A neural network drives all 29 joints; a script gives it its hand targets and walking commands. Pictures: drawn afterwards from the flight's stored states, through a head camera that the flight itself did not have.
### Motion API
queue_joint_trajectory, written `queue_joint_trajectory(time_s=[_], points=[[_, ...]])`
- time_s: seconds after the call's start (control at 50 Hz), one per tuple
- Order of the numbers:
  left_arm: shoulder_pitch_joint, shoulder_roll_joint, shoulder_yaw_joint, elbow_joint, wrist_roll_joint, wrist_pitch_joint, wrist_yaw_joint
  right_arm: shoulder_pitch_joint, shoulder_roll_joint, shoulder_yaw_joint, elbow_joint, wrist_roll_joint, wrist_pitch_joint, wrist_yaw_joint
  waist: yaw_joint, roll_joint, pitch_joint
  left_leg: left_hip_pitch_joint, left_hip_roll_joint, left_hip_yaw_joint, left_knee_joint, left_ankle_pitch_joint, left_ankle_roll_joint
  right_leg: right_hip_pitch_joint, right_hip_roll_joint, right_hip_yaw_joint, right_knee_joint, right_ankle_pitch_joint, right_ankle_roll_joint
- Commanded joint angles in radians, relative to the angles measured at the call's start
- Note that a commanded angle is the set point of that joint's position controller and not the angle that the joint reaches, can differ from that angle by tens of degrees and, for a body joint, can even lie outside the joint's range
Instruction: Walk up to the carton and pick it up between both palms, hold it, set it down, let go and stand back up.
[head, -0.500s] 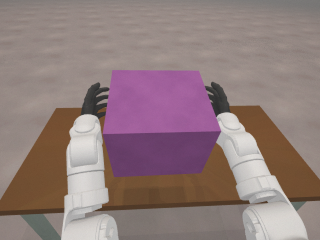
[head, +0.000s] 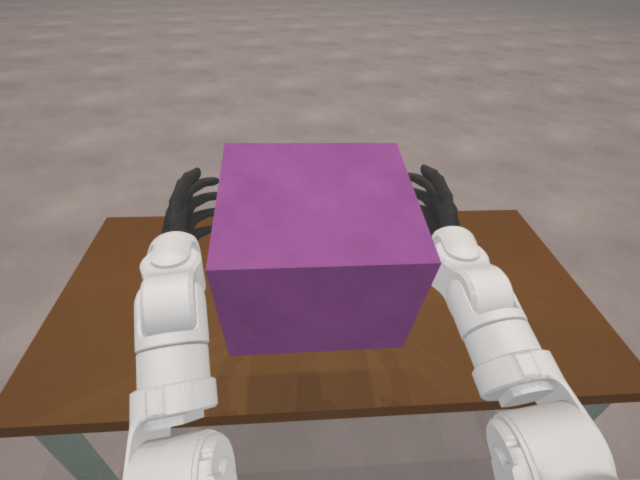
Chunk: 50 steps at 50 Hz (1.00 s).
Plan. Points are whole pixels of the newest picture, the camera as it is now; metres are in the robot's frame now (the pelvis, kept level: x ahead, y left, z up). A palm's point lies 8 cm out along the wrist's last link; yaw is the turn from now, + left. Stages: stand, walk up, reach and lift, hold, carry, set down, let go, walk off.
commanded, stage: hold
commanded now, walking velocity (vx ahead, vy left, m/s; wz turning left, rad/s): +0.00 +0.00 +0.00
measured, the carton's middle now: (314, 246) +0.36 +0.00 +0.16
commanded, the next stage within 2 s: none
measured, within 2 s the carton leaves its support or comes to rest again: neither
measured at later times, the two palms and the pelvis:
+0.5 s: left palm (176, 235) +0.35 +0.16 +0.19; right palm (438, 228) +0.35 -0.15 +0.19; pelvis +0.00 +0.00 +0.00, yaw +0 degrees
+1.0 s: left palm (180, 237) +0.35 +0.16 +0.19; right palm (438, 227) +0.35 -0.15 +0.19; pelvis +0.01 +0.00 +0.00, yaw +1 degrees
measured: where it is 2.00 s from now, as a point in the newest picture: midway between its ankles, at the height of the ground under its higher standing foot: outside the picture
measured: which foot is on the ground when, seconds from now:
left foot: down 0.00-1.00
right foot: down 0.00-1.00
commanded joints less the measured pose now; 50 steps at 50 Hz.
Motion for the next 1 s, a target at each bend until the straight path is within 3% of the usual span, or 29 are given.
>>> queue_joint_trajectory(time_s=[0.0, 0.16, 0.34, 0.52, 0.54, 0.56, 0.58, 0.68, 0.76, 0.84, 0.86, 0.88, 0.98], points=[[-0.554, -0.494, -0.497, -0.106, -0.139, -0.045, -0.143, -0.707, 0.592, 0.375, -0.324, 0.093, -0.068, 0.096, 0.003, 0.063, -0.317, 0.121, -0.074, 0.066, -0.001, 0.263, -0.015, 0.052, 0.057, -0.048, -0.002, 0.237, 0.041], [-0.535, -0.5, -0.531, -0.132, -0.153, -0.042, -0.138, -0.692, 0.583, 0.381, -0.369, 0.094, -0.062, 0.094, -0.01, 0.067, -0.332, 0.141, -0.069, 0.061, 0.009, 0.281, -0.021, 0.039, 0.06, -0.048, -0.003, 0.243, 0.035], [-0.55, -0.506, -0.531, -0.129, -0.153, -0.033, -0.131, -0.699, 0.565, 0.354, -0.336, 0.084, -0.055, 0.11, -0.004, 0.085, -0.311, 0.133, -0.059, 0.059, -0.008, 0.236, -0.025, 0.001, 0.063, -0.052, -0.015, 0.143, 0.021], [-0.555, -0.503, -0.506, -0.097, -0.144, -0.029, -0.14, -0.719, 0.571, 0.34, -0.324, 0.072, -0.06, 0.111, -0.001, 0.07, -0.308, 0.118, -0.063, 0.066, -0.014, 0.214, -0.016, 0.019, 0.059, -0.05, -0.016, 0.152, 0.026], [-0.628, -0.485, -0.468, -0.042, -0.106, -0.027, -0.131, -0.77, 0.528, 0.295, -0.216, 0.059, -0.047, 0.129, 0.027, 0.119, -0.206, 0.08, -0.054, 0.06, -0.054, 0.075, -0.017, -0.068, 0.051, -0.055, -0.025, -0.003, 0.014], [-0.633, -0.5, -0.459, -0.025, -0.096, -0.02, -0.128, -0.773, 0.553, 0.282, -0.208, 0.04, -0.058, 0.143, 0.02, 0.087, -0.201, 0.06, -0.047, 0.072, -0.075, 0.006, -0.002, -0.08, 0.051, -0.058, -0.026, -0.043, 0.013], [-0.619, -0.5, -0.457, -0.027, -0.099, -0.021, -0.127, -0.78, 0.555, 0.274, -0.222, 0.033, -0.069, 0.15, 0.03, 0.091, -0.229, 0.055, -0.04, 0.07, -0.08, -0.011, 0.007, -0.067, 0.05, -0.056, -0.026, -0.048, 0.008], [-0.607, -0.525, -0.494, -0.043, -0.145, -0.053, -0.119, -0.808, 0.593, 0.326, -0.283, 0.048, -0.098, 0.13, 0.014, 0.054, -0.395, 0.157, -0.065, 0.071, 0.004, 0.208, 0.003, 0.007, 0.056, -0.045, -0.008, 0.179, 0.032], [-0.558, -0.493, -0.45, -0.036, -0.12, -0.053, -0.139, -0.74, 0.59, 0.349, -0.253, 0.057, -0.084, 0.107, 0.013, 0.025, -0.342, 0.128, -0.077, 0.073, -0.006, 0.222, 0.006, 0.064, 0.049, -0.038, 0.0, 0.254, 0.052], [-0.547, -0.487, -0.468, -0.078, -0.12, -0.049, -0.151, -0.722, 0.592, 0.368, -0.29, 0.076, -0.08, 0.097, 0.008, 0.04, -0.325, 0.125, -0.08, 0.067, 0.002, 0.275, -0.007, 0.085, 0.051, -0.04, 0.007, 0.306, 0.052], [-0.491, -0.489, -0.497, -0.112, -0.152, -0.054, -0.162, -0.672, 0.63, 0.398, -0.393, 0.09, -0.087, 0.077, -0.03, -0.002, -0.395, 0.148, -0.088, 0.069, 0.03, 0.337, -0.001, 0.153, 0.052, -0.038, 0.012, 0.434, 0.066], [-0.499, -0.475, -0.493, -0.108, -0.147, -0.056, -0.166, -0.677, 0.612, 0.407, -0.388, 0.098, -0.076, 0.065, -0.028, 0.017, -0.378, 0.131, -0.091, 0.062, 0.03, 0.339, -0.008, 0.159, 0.049, -0.037, 0.024, 0.481, 0.07], [-0.52, -0.482, -0.519, -0.165, -0.143, -0.052, -0.155, -0.635, 0.586, 0.41, -0.37, 0.114, -0.054, 0.074, -0.018, 0.075, -0.308, 0.134, -0.078, 0.054, 0.015, 0.335, -0.033, 0.087, 0.054, -0.049, 0.014, 0.374, 0.05]])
